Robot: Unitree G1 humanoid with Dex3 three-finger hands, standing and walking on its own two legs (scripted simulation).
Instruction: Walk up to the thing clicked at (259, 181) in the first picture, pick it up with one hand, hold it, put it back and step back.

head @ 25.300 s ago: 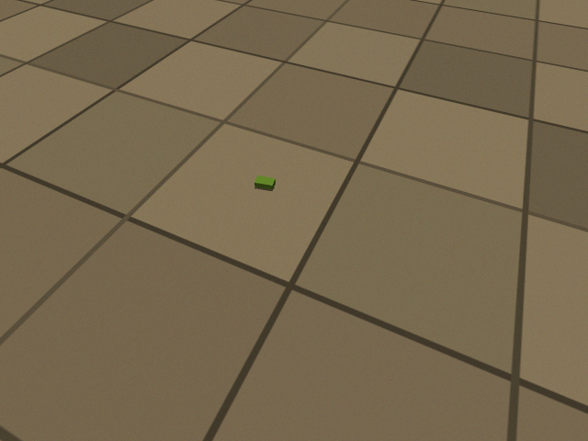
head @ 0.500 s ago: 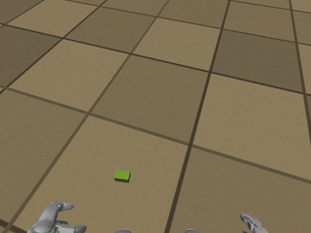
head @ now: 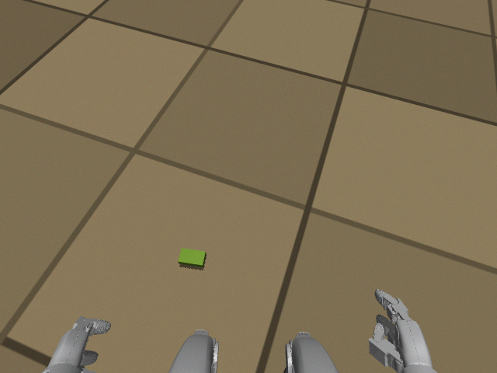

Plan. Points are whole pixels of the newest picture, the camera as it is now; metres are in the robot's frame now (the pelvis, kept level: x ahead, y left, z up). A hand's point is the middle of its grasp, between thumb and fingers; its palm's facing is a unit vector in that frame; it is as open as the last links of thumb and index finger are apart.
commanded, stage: rise first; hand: left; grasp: from above
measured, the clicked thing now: (192, 257) +0.49 +0.21 -0.67
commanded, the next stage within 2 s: none
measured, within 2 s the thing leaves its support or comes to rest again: neither
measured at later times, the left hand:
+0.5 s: hand (119, 342) +0.18 +0.27 -0.24, palm faces -0.39 -0.67 -0.63, open 13.9 cm
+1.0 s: hand (148, 284) +0.33 +0.28 -0.41, palm faces -0.50 -0.19 -0.85, open 13.1 cm
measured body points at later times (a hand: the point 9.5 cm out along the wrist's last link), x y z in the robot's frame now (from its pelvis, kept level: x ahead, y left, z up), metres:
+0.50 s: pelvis -0.04 -0.01 -0.11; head +0.12 +0.01 +0.32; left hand +0.20 +0.30 -0.21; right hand +0.16 -0.27 -0.20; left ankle +0.00 +0.13 -0.65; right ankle +0.02 -0.16 -0.65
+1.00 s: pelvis -0.09 +0.00 -0.28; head +0.13 +0.03 +0.11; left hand +0.35 +0.29 -0.36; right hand -0.01 -0.29 -0.41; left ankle +0.00 +0.13 -0.65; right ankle +0.01 -0.16 -0.65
